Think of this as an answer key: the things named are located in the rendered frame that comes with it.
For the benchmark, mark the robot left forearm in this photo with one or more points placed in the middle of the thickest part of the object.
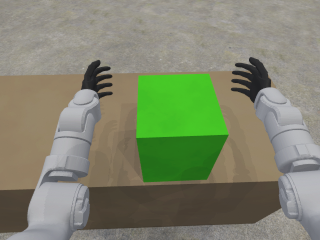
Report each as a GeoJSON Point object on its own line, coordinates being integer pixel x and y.
{"type": "Point", "coordinates": [68, 159]}

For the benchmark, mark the carton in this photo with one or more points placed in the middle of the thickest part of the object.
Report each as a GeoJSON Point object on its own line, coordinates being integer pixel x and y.
{"type": "Point", "coordinates": [180, 128]}

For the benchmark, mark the right robot upper arm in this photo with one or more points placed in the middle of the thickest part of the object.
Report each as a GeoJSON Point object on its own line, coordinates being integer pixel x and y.
{"type": "Point", "coordinates": [299, 196]}

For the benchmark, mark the pedestal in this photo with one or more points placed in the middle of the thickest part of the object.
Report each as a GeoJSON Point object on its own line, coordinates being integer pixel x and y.
{"type": "Point", "coordinates": [242, 187]}

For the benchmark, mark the robot left hand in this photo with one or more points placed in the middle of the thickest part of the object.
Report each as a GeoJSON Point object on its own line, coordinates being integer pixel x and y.
{"type": "Point", "coordinates": [91, 79]}

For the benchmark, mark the robot right hand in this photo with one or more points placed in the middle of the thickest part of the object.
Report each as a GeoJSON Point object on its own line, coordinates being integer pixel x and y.
{"type": "Point", "coordinates": [259, 78]}

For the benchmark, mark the robot right forearm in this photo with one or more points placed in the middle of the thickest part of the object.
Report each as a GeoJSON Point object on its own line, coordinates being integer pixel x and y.
{"type": "Point", "coordinates": [295, 150]}

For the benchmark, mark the left robot upper arm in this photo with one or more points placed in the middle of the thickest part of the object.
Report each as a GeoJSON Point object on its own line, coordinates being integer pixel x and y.
{"type": "Point", "coordinates": [57, 211]}

